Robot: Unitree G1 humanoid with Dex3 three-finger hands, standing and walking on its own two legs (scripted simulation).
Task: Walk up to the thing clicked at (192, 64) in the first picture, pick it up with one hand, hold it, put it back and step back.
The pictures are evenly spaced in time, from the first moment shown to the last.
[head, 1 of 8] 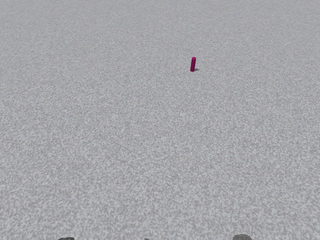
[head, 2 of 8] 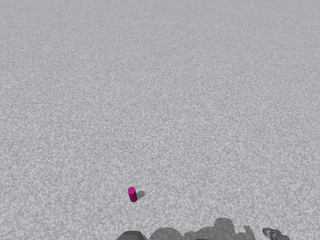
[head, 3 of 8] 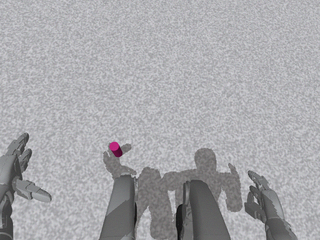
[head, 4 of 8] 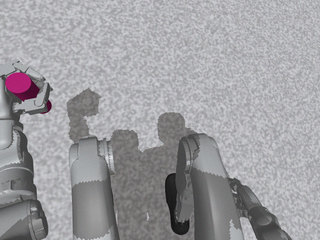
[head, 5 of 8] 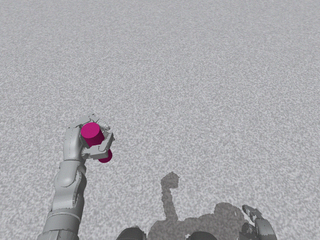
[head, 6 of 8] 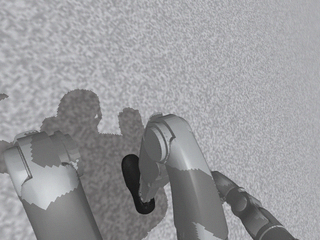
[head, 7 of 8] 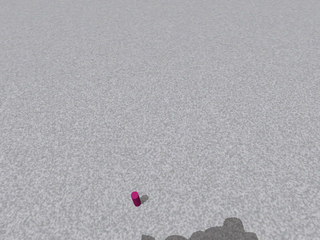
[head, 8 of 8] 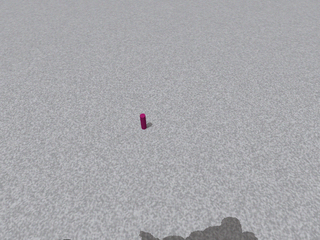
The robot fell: no
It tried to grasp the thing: yes
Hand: left
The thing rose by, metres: 0.69
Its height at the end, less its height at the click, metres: +0.00
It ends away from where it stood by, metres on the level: 0.02
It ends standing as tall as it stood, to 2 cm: yes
